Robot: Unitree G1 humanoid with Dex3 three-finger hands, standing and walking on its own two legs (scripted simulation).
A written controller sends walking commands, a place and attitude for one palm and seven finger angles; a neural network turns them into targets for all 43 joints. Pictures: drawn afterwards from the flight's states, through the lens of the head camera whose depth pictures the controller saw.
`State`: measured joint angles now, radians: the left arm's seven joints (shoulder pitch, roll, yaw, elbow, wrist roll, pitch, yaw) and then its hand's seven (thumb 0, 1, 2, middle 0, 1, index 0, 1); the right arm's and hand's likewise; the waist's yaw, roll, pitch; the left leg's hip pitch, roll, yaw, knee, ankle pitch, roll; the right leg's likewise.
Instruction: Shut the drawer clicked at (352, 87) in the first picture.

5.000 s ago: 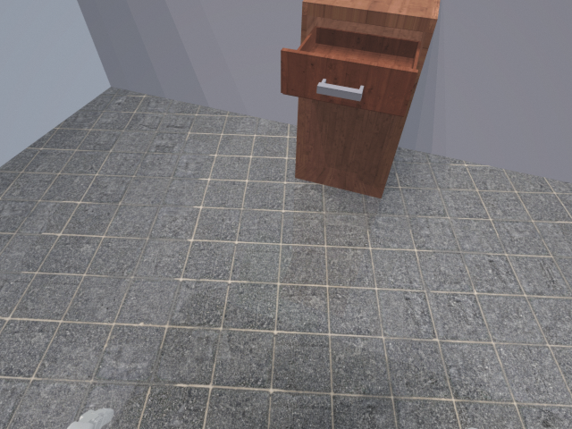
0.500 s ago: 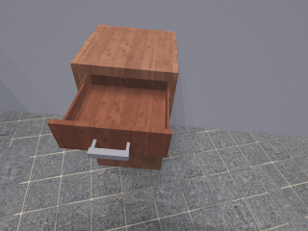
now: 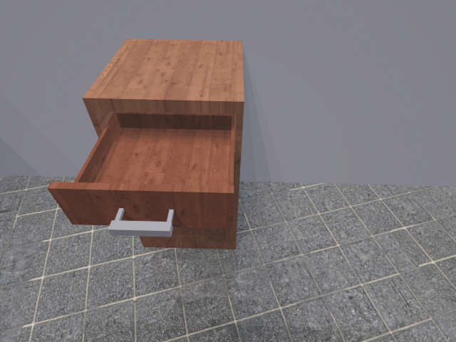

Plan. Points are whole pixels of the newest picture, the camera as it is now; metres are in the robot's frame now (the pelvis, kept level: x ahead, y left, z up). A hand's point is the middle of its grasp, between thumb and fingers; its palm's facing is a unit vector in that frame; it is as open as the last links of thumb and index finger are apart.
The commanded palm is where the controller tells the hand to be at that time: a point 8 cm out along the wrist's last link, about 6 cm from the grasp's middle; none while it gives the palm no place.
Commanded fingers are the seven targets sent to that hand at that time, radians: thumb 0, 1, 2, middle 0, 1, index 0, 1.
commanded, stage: look again from close up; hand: left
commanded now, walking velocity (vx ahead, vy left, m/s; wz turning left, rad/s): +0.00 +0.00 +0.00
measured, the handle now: (143, 220) +0.38 +0.22 -0.05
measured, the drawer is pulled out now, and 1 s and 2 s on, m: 0.30 0.30 0.30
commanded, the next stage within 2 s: shuffle to correct the standing spot in 0.14 s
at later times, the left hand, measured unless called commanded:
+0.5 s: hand out of the picture -0.03 +0.17 -0.18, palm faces +0.08 -0.98 -0.16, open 7.3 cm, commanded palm none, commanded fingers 0.00 0.90 0.90 -0.20 -0.30 -0.20 -0.30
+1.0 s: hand out of the picture +0.12 +0.19 -0.18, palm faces +0.03 -0.98 -0.21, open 7.2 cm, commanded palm none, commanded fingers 0.00 0.90 0.90 -0.20 -0.30 -0.20 -0.30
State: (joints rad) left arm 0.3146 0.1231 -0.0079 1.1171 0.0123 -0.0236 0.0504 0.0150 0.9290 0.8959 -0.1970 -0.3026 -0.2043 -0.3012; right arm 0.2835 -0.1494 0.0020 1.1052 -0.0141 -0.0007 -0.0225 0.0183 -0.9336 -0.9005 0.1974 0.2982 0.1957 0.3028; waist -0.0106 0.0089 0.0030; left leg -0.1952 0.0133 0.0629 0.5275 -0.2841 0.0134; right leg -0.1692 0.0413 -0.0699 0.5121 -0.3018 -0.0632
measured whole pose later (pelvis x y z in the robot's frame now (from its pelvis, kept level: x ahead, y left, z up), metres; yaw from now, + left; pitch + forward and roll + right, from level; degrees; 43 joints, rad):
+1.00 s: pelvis +0.10 +0.01 +0.00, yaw +0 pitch -1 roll +0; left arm 0.27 0.15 0.02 1.07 0.02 -0.04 0.05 0.01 0.94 0.90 -0.19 -0.30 -0.20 -0.30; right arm 0.31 -0.11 0.01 1.13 0.00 -0.01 -0.03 0.01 -0.91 -0.90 0.20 0.30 0.20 0.30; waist -0.02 0.01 0.05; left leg -0.27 0.03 0.09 0.66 -0.42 0.00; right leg -0.22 -0.01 -0.12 0.54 -0.30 -0.05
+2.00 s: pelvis +0.10 -0.01 +0.01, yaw -2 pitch -1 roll +1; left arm 0.37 0.08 -0.01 1.11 0.01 -0.03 0.04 0.00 0.91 0.90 -0.19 -0.30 -0.20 -0.30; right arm 0.37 -0.08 0.03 1.16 -0.01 0.00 -0.02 0.01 -0.91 -0.90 0.20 0.30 0.20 0.30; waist -0.01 0.00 0.02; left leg -0.17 0.04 0.12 0.40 -0.20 -0.01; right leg -0.17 0.02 -0.10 0.43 -0.24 -0.06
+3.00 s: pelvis +0.10 +0.03 -0.02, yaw -2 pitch +6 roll +1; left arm 0.53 0.13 0.06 0.18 -0.17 -0.19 0.02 0.01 0.93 0.90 -0.30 -0.42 -0.23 -0.39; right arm 0.24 -0.25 -0.04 0.71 0.00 -0.28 -0.02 0.02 -0.92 -0.90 0.20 0.30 0.20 0.30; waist -0.04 0.00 -0.09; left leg -0.45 -0.01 0.09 0.71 -0.37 0.04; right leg -0.46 -0.04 -0.07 0.73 -0.38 -0.02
